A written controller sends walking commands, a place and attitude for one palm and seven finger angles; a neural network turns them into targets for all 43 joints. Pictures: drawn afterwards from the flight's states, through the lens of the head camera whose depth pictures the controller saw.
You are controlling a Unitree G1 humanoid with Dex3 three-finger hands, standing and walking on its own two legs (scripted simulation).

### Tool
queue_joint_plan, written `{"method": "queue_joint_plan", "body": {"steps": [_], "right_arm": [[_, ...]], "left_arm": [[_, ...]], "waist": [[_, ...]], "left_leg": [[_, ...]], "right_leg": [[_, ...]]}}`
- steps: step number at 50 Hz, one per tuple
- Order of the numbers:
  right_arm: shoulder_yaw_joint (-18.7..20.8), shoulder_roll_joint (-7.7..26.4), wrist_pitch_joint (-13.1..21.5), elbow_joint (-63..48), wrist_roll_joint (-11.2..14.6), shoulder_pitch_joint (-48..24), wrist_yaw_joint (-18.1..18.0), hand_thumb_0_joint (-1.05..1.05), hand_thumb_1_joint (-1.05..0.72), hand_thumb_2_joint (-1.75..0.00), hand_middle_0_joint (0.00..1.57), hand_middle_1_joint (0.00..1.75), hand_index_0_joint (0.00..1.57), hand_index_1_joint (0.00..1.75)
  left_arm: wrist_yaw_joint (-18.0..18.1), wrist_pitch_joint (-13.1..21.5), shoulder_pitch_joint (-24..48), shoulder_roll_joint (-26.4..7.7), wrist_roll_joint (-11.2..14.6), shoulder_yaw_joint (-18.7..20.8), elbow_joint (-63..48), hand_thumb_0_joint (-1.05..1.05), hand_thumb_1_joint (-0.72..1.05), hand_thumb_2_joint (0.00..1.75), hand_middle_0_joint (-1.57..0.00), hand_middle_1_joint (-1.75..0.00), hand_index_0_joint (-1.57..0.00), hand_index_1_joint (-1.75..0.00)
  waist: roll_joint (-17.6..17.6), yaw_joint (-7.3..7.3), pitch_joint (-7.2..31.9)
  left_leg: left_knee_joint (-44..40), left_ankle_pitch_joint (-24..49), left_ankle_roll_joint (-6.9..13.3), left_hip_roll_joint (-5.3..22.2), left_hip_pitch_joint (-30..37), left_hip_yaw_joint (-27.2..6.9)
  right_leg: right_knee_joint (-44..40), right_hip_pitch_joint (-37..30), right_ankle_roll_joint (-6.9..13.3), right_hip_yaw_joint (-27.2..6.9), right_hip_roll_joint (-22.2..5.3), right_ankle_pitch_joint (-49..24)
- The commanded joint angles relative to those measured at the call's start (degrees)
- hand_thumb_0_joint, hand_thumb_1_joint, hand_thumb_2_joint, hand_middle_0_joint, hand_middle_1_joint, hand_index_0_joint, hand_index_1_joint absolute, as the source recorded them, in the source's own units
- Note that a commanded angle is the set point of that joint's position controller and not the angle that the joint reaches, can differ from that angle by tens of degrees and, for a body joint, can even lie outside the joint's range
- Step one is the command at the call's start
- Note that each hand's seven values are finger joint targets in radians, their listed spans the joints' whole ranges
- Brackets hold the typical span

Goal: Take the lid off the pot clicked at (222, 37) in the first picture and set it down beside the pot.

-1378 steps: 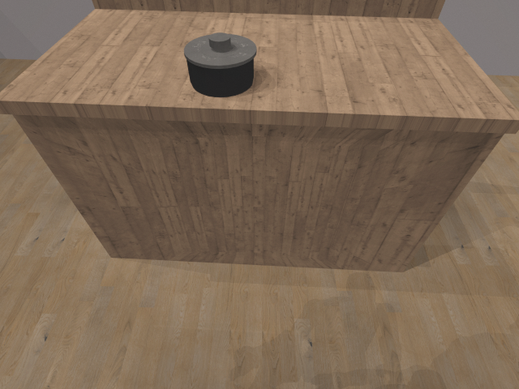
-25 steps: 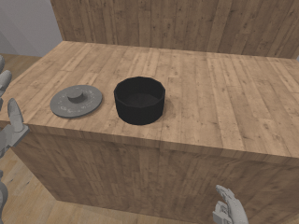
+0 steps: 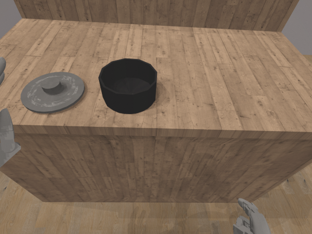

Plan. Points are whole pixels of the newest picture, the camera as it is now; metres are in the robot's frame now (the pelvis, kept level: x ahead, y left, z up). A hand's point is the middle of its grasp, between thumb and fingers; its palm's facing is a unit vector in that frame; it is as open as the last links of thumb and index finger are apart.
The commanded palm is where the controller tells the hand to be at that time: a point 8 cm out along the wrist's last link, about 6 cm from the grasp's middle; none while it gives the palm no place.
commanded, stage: step back with the hand held close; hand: left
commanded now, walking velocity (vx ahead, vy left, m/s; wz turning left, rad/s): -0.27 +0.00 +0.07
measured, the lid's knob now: (51, 85) +0.50 +0.34 +0.08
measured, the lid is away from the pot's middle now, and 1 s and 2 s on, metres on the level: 0.23 0.23 0.23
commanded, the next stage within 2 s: stop stepping back and stand still in 1.06 s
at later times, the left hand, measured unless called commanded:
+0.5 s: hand out of the picture +0.12 +0.24 +0.25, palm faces +0.51 -0.77 -0.39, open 7.4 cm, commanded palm +0.06 +0.29 +0.26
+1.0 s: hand out of the picture +0.04 +0.26 +0.26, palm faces +0.56 -0.77 -0.29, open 7.4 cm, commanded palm -0.02 +0.30 +0.26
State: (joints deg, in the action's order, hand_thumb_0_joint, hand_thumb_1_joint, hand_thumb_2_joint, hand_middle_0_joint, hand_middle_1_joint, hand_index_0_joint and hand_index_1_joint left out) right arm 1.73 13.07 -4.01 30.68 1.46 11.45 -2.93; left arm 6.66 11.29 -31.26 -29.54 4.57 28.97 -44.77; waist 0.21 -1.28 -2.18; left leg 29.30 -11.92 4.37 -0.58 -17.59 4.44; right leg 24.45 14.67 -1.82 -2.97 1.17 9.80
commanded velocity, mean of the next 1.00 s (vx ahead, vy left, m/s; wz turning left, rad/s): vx -0.36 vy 0.00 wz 0.02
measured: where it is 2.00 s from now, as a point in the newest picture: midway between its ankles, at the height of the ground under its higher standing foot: outside the picture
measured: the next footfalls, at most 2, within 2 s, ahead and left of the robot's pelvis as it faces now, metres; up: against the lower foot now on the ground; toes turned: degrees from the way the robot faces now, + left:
right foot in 0.92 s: -0.01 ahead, -0.15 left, +0.00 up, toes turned -2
left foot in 1.12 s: -0.04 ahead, +0.13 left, +0.00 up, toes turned +0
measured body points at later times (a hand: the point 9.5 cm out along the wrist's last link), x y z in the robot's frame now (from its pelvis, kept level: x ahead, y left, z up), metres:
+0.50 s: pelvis -0.06 +0.01 -0.02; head -0.05 +0.04 +0.43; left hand +0.09 +0.28 +0.27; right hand +0.10 -0.22 -0.09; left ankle +0.04 +0.07 -0.74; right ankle +0.03 -0.14 -0.73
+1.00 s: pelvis -0.14 +0.02 -0.02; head -0.14 +0.05 +0.42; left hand +0.00 +0.30 +0.28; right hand +0.03 -0.21 -0.10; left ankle +0.03 +0.08 -0.72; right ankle -0.05 -0.14 -0.73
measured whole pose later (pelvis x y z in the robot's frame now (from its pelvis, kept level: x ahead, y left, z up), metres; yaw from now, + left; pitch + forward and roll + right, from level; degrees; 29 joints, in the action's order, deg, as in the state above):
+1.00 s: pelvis -0.14 +0.02 -0.02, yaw +2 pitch -2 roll -5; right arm 1.3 9.1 1.4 36.3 -0.8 12.0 -2.2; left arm 9.9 17.6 -18.5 -26.5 3.1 31.1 -42.9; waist -0.8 -0.6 -1.4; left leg 41.7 -16.9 1.7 3.1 -32.6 5.5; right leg 36.5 21.8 1.5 0.9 2.0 17.9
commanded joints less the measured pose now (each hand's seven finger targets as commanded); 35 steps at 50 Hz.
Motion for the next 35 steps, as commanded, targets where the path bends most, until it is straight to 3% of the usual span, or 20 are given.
{"method": "queue_joint_plan", "body": {"steps": [1,6,7,11,12,16,17,19,22,25,27,29,32,35], "right_arm": [[2.28,7.23,4.28,-9.30,0.28,-5.68,-0.49,0.00,-0.90,-0.90,0.20,0.30,0.20,0.30],[2.39,7.42,5.99,-8.22,0.31,-4.05,-1.14,0.00,-0.90,-0.90,0.20,0.30,0.20,0.30],[2.43,7.33,6.42,-8.00,0.21,-3.82,-1.10,0.00,-0.90,-0.90,0.20,0.30,0.20,0.30],[2.02,7.22,7.49,-7.66,-0.10,-3.91,-1.44,0.00,-0.90,-0.90,0.20,0.30,0.20,0.30],[1.97,7.27,7.74,-7.61,-0.26,-3.82,-1.45,0.00,-0.90,-0.90,0.20,0.30,0.20,0.30],[1.68,6.57,8.56,-7.62,-0.35,-3.82,-1.24,0.00,-0.90,-0.90,0.20,0.30,0.20,0.30],[1.74,6.67,8.71,-7.46,-0.55,-3.49,-1.14,0.00,-0.90,-0.90,0.20,0.30,0.20,0.30],[1.65,6.50,8.72,-7.37,-0.82,-3.67,-1.15,0.00,-0.90,-0.90,0.20,0.30,0.20,0.30],[1.96,6.62,8.78,-6.70,-0.95,-2.98,-0.82,0.00,-0.90,-0.90,0.20,0.30,0.20,0.30],[2.22,6.59,8.63,-6.40,-0.93,-3.09,-0.69,0.00,-0.90,-0.90,0.20,0.30,0.20,0.30],[2.30,6.40,8.68,-6.15,-1.03,-2.74,-0.68,0.00,-0.90,-0.90,0.20,0.30,0.20,0.30],[2.35,5.99,8.71,-5.86,-0.91,-2.64,-0.56,0.00,-0.90,-0.90,0.20,0.30,0.20,0.30],[2.57,6.21,8.65,-5.53,-1.29,-2.54,-0.48,0.00,-0.90,-0.90,0.20,0.30,0.20,0.30],[2.58,6.03,8.92,-5.35,-1.08,-2.73,-0.31,0.00,-0.90,-0.90,0.20,0.30,0.20,0.30]], "left_arm": [[2.73,4.12,2.47,-8.48,0.53,8.90,-9.70,0.00,0.90,0.90,-0.20,-0.30,-0.20,-0.30],[3.58,5.04,5.70,-7.65,-0.26,8.29,-7.02,0.00,0.90,0.90,-0.20,-0.30,-0.20,-0.30],[3.72,5.45,6.04,-8.05,-0.45,8.42,-8.32,0.00,0.90,0.90,-0.20,-0.30,-0.20,-0.30],[4.02,6.29,8.99,-6.21,-1.14,6.48,-7.36,0.00,0.90,0.90,-0.20,-0.30,-0.20,-0.30],[4.17,6.54,8.99,-7.05,-1.31,7.01,-8.36,0.00,0.90,0.90,-0.20,-0.30,-0.20,-0.30],[4.07,7.32,9.07,-6.04,-1.29,6.44,-10.08,0.00,0.90,0.90,-0.20,-0.30,-0.20,-0.30],[4.21,7.51,8.61,-7.33,-1.41,7.55,-11.13,0.00,0.90,0.90,-0.20,-0.30,-0.20,-0.30],[4.26,7.63,9.08,-6.16,-1.48,6.84,-10.45,0.00,0.90,0.90,-0.20,-0.30,-0.20,-0.30],[4.41,8.13,9.87,-7.45,-1.57,8.17,-10.78,0.00,0.90,0.90,-0.20,-0.30,-0.20,-0.30],[4.34,8.37,11.91,-6.47,-1.71,7.71,-9.70,0.00,0.90,0.90,-0.20,-0.30,-0.20,-0.30],[4.50,8.55,12.09,-7.58,-1.49,8.64,-9.61,0.00,0.90,0.90,-0.20,-0.30,-0.20,-0.30],[4.40,8.65,11.85,-7.04,-1.26,8.13,-8.83,0.00,0.90,0.90,-0.20,-0.30,-0.20,-0.30],[4.70,9.24,13.53,-7.97,-1.65,8.53,-9.77,0.00,0.90,0.90,-0.20,-0.30,-0.20,-0.30],[4.52,9.59,13.59,-6.82,-1.57,7.45,-10.13,0.00,0.90,0.90,-0.20,-0.30,-0.20,-0.30]], "waist": [[-6.96,1.12,8.77],[-2.87,0.07,5.55],[-2.78,-0.01,6.32],[-4.29,-0.11,3.47],[-5.83,0.00,4.16],[-6.47,0.04,5.78],[-6.94,0.16,6.94],[-7.58,0.05,5.91],[-6.72,-0.11,6.62],[-7.08,-0.32,5.67],[-6.31,-0.27,6.47],[-2.97,-0.39,6.96],[-3.15,-0.53,5.69],[-3.35,-0.90,6.50]], "left_leg": [[-8.30,-0.83,-0.52,9.38,-3.22,-11.27],[-7.11,-15.33,-0.41,8.08,-7.23,-12.36],[-6.98,-16.32,-0.43,7.89,-6.23,-12.45],[-9.14,-23.64,0.10,8.94,-11.00,-14.30],[-9.95,-24.13,0.24,9.23,-10.87,-14.70],[-10.33,-23.32,0.23,9.72,-12.37,-14.68],[-10.61,-23.12,0.18,9.83,-11.30,-15.05],[-11.02,-24.62,0.52,10.46,-14.75,-15.02],[-9.53,-23.88,0.29,10.10,-14.53,-14.85],[-9.59,-27.79,0.54,10.82,-17.53,-15.11],[-8.89,-25.89,0.17,10.31,-16.12,-14.91],[-5.77,-23.04,-0.40,9.28,-13.75,-13.67],[-2.95,-25.25,-0.89,8.47,-11.99,-13.35],[-4.20,-23.50,-0.73,9.03,-11.76,-13.97]], "right_leg": [[2.55,-4.62,2.54,-1.65,-1.94,-2.28],[0.18,-0.47,3.56,-4.25,-3.40,3.40],[-0.64,0.33,3.77,-4.61,-3.42,4.67],[0.49,1.54,3.61,-3.43,-2.43,10.78],[1.29,1.24,3.63,-3.19,-1.84,10.93],[4.04,-1.05,3.36,-1.95,-1.23,7.16],[4.29,-1.04,3.45,-2.07,-1.01,7.34],[6.06,-2.37,3.39,-1.95,-0.79,6.85],[6.13,-1.67,3.96,-3.16,-0.94,6.10],[7.84,-1.46,4.19,-3.45,-0.83,8.98],[7.54,-0.26,4.62,-3.96,-1.03,8.53],[5.46,2.00,5.10,-5.74,-2.52,7.55],[1.63,7.24,6.15,-8.76,-4.34,14.54],[4.45,6.68,5.91,-6.39,-3.40,11.43]]}}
